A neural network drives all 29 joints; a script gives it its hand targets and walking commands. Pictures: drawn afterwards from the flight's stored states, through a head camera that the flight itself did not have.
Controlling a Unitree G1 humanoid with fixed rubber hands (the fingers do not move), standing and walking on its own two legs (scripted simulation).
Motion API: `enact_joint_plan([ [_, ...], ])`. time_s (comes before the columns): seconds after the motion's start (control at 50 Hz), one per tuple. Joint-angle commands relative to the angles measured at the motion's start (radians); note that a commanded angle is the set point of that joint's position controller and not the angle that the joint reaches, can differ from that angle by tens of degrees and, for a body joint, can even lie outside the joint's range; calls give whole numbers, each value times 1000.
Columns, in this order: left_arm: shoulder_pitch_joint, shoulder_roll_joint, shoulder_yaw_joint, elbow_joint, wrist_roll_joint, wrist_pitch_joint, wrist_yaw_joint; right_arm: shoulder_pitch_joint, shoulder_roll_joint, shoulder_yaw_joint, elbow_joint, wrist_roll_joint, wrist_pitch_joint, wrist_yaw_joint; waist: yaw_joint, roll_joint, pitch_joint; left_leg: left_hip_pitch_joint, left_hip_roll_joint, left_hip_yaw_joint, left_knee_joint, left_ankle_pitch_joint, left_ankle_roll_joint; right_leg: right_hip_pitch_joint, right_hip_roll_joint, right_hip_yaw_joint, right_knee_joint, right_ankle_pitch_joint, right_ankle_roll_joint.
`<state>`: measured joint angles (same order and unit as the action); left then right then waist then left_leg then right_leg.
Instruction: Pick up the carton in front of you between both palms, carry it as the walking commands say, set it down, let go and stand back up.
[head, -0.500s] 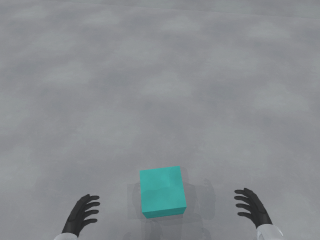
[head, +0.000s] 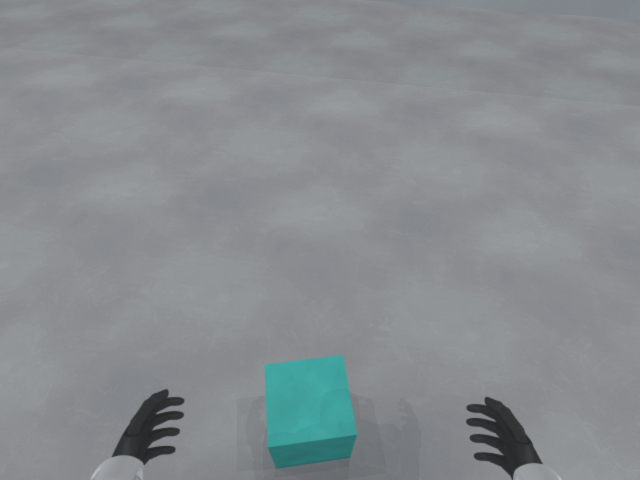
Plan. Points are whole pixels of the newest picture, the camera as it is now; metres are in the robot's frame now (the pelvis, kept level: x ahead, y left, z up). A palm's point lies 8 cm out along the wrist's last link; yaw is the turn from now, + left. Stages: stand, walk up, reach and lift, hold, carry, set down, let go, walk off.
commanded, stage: stand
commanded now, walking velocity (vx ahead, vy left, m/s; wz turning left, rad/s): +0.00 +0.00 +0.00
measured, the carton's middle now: (308, 412) +0.39 +0.04 -0.65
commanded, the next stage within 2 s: none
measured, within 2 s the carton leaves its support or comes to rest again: neither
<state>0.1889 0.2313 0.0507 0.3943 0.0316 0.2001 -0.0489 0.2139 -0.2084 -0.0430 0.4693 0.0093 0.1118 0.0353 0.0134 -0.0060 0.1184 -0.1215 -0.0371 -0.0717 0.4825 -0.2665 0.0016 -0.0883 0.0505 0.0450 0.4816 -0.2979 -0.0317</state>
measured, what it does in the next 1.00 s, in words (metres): stands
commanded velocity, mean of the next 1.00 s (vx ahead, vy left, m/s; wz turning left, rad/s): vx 0.00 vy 0.00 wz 0.00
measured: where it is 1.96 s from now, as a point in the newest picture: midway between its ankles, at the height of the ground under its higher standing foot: outside the picture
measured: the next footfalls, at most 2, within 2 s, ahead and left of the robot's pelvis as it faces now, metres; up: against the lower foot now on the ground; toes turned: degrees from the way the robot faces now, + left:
none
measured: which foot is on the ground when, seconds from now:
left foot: down 0.00-1.00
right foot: down 0.00-1.00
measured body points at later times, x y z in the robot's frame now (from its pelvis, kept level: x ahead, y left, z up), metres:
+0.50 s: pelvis +0.03 +0.01 +0.00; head +0.05 +0.03 +0.45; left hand +0.18 +0.30 -0.11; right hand +0.16 -0.28 -0.09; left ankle +0.00 +0.12 -0.74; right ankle -0.02 -0.10 -0.74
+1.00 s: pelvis +0.02 +0.02 +0.01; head +0.01 +0.02 +0.46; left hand +0.14 +0.32 -0.10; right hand +0.13 -0.29 -0.10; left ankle +0.00 +0.12 -0.74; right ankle -0.02 -0.10 -0.74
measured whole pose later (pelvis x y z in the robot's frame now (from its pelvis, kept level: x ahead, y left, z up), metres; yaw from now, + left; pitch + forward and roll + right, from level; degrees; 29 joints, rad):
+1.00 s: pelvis +0.02 +0.02 +0.01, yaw -1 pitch -3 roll +0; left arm 0.14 0.36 0.02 0.92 0.02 -0.01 0.03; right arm 0.13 -0.36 -0.01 0.94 -0.02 -0.01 -0.03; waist 0.00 -0.01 0.02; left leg -0.11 -0.05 -0.05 0.39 -0.23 0.03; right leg -0.08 0.03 0.07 0.39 -0.27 -0.01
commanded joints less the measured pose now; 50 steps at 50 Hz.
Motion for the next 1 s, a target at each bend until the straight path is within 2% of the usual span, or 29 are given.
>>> enact_joint_plan([
  [0.0,-26,176,41,71,3,-98,73,40,-210,-36,67,-64,-84,-54,-16,-9,-51,-105,62,-45,-74,-153,-6,-178,-81,57,-58,-134,30],
  [0.06,-20,196,57,104,9,-152,71,-42,-241,-58,64,-72,-97,-61,2,44,-42,-174,62,-84,-82,-183,7,-154,-70,72,-53,-148,22],
  [0.1,-64,198,47,126,20,-171,62,-59,-218,-35,97,-60,-107,-57,-5,-80,-60,-191,80,-104,-83,-127,21,-157,-67,74,-44,-116,14],
  [0.12,-48,206,48,148,21,-186,62,-31,-229,-44,129,-59,-112,-49,-13,-18,-121,-134,59,-63,-51,-76,3,-122,-86,86,-37,-111,19],
  [0.16,-51,207,36,167,15,-199,61,-53,-221,-38,136,-53,-118,-51,-7,8,-140,-98,78,-64,-12,63,24,-111,-108,120,-53,81,12],
  [0.18,-33,218,54,179,17,-204,63,-29,-217,-36,151,-44,-119,-50,0,-87,-152,-75,84,-64,10,196,23,-103,-112,94,-38,171,6],
  [0.2,-62,208,39,194,5,-204,64,-56,-212,-32,142,-47,-125,-55,-14,-8,-163,-86,87,-57,3,256,11,-73,-121,107,-20,220,14],
  [0.24,-17,239,37,237,1,-205,74,-24,-230,-36,179,-34,-117,-56,-11,-20,-172,-31,102,-69,20,339,25,-72,-120,103,-16,344,13],
  [0.32,3,252,36,256,-1,-216,76,0,-268,-37,224,-43,-119,-57,-17,78,-225,11,93,-52,14,342,17,-27,-124,118,-54,346,10],
  [0.34,-30,258,33,257,-9,-211,72,-31,-274,-34,218,-40,-112,-59,-15,-20,-168,-34,91,-60,23,415,9,-45,-108,99,-43,387,17],
  [0.4,-37,279,32,310,-8,-196,86,-41,-264,-19,260,-38,-110,-66,-9,-18,-203,-1,92,-50,-26,382,14,-3,-114,95,-19,409,27],
  [0.44,-30,270,22,308,-6,-192,93,-35,-279,-23,271,-25,-118,-70,-17,67,-214,29,98,-48,-3,507,3,-10,-109,92,-4,426,11],
  [0.46,-39,263,26,332,-2,-191,89,-34,-267,-14,298,-29,-124,-78,-12,20,-193,29,106,-72,-13,522,16,-26,-115,76,-8,425,23],
  [0.48,-39,250,23,335,-1,-198,86,-39,-280,-25,284,-35,-131,-74,-1,81,-192,37,110,-63,-19,550,15,-26,-104,71,-16,405,16],
  [0.52,-58,256,18,348,-8,-200,84,-58,-280,-20,299,-37,-126,-71,-14,11,-204,96,125,-89,-27,542,27,-67,-106,70,-9,374,28],
  [0.56,-61,259,21,364,-5,-191,87,-68,-294,-19,309,-39,-135,-76,-17,79,-170,88,138,-107,-39,594,17,-93,-100,76,-2,364,23],
  [0.64,-61,290,14,391,2,-199,86,-123,-294,-17,333,-32,-118,-75,-4,23,-161,5,124,-71,-76,397,20,-17,-121,76,-66,351,29],
  [0.66,-65,261,11,410,0,-202,88,-91,-269,-12,347,-31,-121,-77,-19,-42,-173,31,118,-90,-85,365,18,2,-120,100,-88,315,30],
  [0.72,-70,280,2,430,-12,-205,82,-118,-304,-10,373,-27,-131,-71,8,13,-137,13,116,-90,-83,370,22,-13,-124,101,-95,363,19],
  [0.74,-65,286,2,425,-16,-213,80,-77,-299,-11,382,-28,-127,-67,-21,-14,-181,37,113,-78,-96,377,14,25,-123,84,-110,329,27],
  [0.76,-74,290,6,444,-9,-210,80,-120,-322,-12,380,-27,-124,-72,-8,23,-162,12,113,-71,-92,331,14,-2,-123,115,-128,310,21],
  [0.8,-100,291,4,440,-4,-217,82,-120,-311,-2,388,-37,-125,-70,-16,-51,-151,23,113,-68,-119,319,8,8,-129,112,-119,317,25],
  [0.82,-104,260,-1,443,-9,-216,79,-108,-318,-9,394,-32,-128,-67,-40,5,-186,45,106,-60,-120,364,9,13,-129,114,-108,354,29],
  [0.86,-75,274,-8,469,-19,-219,79,-105,-304,2,406,-29,-136,-66,-8,22,-160,33,122,-89,-112,374,15,-7,-145,105,-115,331,21],
  [0.9,-84,279,-2,473,-16,-216,83,-129,-306,0,432,-36,-128,-63,-4,-13,-195,73,111,-85,-130,337,15,3,-125,85,-139,266,33],
  [0.92,-89,287,0,485,-6,-217,85,-141,-307,3,424,-33,-128,-66,-22,53,-150,52,115,-66,-122,385,16,3,-128,97,-133,327,19],
  [0.94,-82,314,5,493,-7,-216,83,-125,-307,3,435,-31,-130,-63,-19,2,-131,29,118,-71,-131,350,15,-12,-134,95,-131,309,23],
  [0.96,-71,283,5,488,2,-223,83,-126,-332,-9,421,-28,-126,-60,-10,59,-142,39,100,-66,-126,359,11,-8,-129,98,-137,335,20],
  [0.98,-78,307,-1,498,-12,-221,81,-120,-317,1,445,-27,-129,-66,-22,30,-136,55,102,-75,-141,376,17,-7,-129,95,-127,329,15],
])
